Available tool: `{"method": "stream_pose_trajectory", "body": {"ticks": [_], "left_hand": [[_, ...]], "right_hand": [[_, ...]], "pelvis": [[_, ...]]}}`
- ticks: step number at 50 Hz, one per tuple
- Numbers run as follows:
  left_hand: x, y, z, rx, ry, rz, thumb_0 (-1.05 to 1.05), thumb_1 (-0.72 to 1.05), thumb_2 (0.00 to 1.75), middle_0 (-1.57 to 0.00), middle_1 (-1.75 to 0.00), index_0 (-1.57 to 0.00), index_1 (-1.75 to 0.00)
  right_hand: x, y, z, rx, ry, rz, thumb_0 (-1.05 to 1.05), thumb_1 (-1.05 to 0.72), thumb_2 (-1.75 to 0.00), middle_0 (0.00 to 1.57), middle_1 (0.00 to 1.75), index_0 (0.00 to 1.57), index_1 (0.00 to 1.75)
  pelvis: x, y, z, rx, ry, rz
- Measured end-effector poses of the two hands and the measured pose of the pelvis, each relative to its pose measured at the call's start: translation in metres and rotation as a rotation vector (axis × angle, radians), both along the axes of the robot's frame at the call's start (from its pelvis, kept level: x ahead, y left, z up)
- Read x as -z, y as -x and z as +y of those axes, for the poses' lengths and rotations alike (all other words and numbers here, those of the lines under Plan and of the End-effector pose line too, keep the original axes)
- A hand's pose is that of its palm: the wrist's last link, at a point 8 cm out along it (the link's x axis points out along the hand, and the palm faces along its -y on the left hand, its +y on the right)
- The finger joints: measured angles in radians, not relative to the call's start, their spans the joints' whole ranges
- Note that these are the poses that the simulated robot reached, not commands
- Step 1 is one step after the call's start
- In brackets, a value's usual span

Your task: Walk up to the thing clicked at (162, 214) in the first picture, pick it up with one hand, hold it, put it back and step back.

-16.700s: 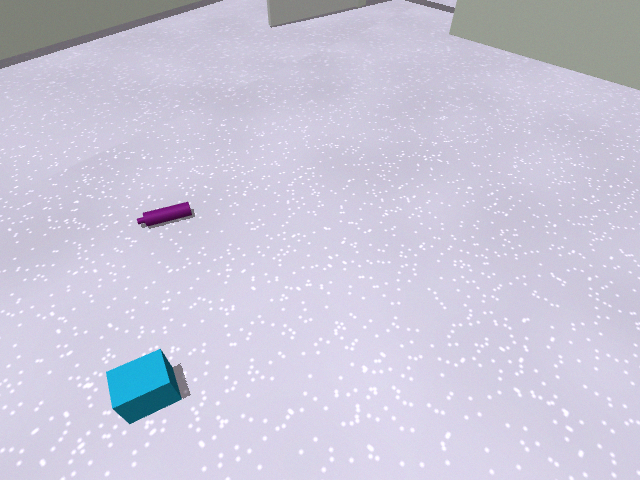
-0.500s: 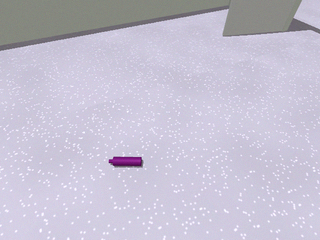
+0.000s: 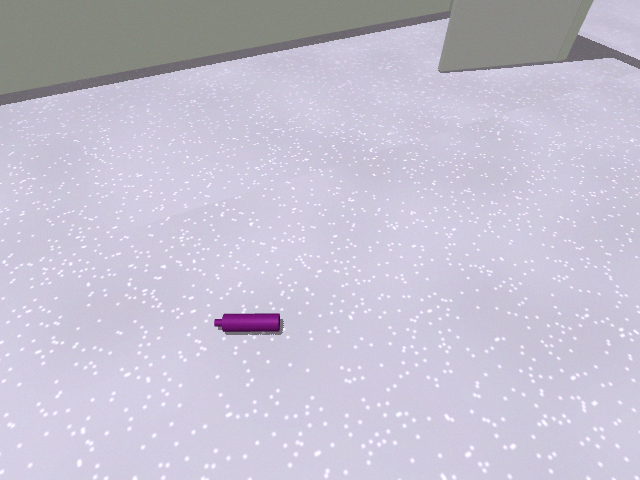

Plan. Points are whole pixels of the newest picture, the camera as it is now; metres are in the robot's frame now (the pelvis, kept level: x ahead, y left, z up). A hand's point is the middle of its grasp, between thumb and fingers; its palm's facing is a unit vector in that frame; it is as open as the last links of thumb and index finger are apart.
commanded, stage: stand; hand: left
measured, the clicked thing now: (247, 322) +0.77 +0.28 -0.75
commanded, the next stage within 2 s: walk up in 0.14 s
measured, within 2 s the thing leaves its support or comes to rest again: neither
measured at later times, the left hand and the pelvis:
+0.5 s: hand out of the picture +0.09 +0.34 -0.18, palm faces -0.01 -0.93 -0.35, open 7.4 cm; pelvis +0.08 +0.05 -0.02, yaw +1 degrees
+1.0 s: hand (160, 358) +0.34 +0.28 -0.14, palm faces -0.03 -0.92 -0.38, open 7.4 cm; pelvis +0.25 +0.02 -0.02, yaw -1 degrees
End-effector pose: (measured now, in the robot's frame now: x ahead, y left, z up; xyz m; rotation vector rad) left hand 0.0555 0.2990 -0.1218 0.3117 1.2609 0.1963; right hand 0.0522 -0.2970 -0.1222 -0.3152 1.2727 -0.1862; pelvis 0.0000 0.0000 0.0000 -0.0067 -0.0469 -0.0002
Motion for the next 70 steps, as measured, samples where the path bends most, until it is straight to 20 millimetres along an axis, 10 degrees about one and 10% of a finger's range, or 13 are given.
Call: {"method": "stream_pose_trajectory", "body": {"ticks": [11,22,36,46,57,70], "left_hand": [[-0.003,-0.013,0.004,-0.007,0.015,-0.054,0.0,0.9,0.9,-0.2,-0.3,-0.2,-0.3],[0.017,-0.01,0.072,-0.055,-0.022,0.024,0.0,0.9,0.9,-0.2,-0.3,-0.2,-0.3],[-0.005,-0.141,0.072,0.074,-0.004,-0.022,0.0,0.91,0.9,-0.2,-0.3,-0.2,-0.3],[-0.016,-0.259,0.033,0.097,-0.054,-0.204,0.0,0.9,0.9,-0.2,-0.3,-0.2,-0.3],[-0.007,-0.298,0.033,0.076,-0.03,-0.148,0.0,0.9,0.9,-0.2,-0.3,-0.2,-0.3],[0.023,-0.339,0.031,0.062,-0.012,-0.058,0.0,0.9,0.9,-0.2,-0.3,-0.2,-0.3]], "right_hand": [[-0.005,-0.014,-0.001,-0.012,-0.005,-0.027,0.0,-0.9,-0.9,0.21,0.3,0.2,0.3],[-0.017,-0.078,0.011,-0.057,0.096,-0.112,0.0,-0.9,-0.9,0.21,0.3,0.2,0.3],[-0.021,-0.108,0.031,0.016,0.041,-0.082,0.0,-0.9,-0.9,0.21,0.31,0.2,0.3],[0.016,-0.189,0.0,0.006,0.006,-0.053,0.0,-0.9,-0.9,0.21,0.3,0.2,0.3],[-0.005,-0.298,0.005,-0.063,0.042,-0.136,0.0,-0.9,-0.9,0.21,0.3,0.2,0.3],[-0.003,-0.358,0.012,-0.045,0.058,-0.171,0.0,-0.9,-0.9,0.21,0.3,0.2,0.3]], "pelvis": [[0.0,-0.013,0.002,-0.004,0.004,0.012],[0.02,-0.063,0.044,-0.019,0.007,-0.01],[0.006,-0.147,0.049,0.018,-0.019,-0.006],[0.024,-0.225,0.016,0.018,-0.01,-0.012],[0.019,-0.29,0.024,0.023,-0.001,0.002],[0.027,-0.335,0.022,0.039,0.016,0.005]]}}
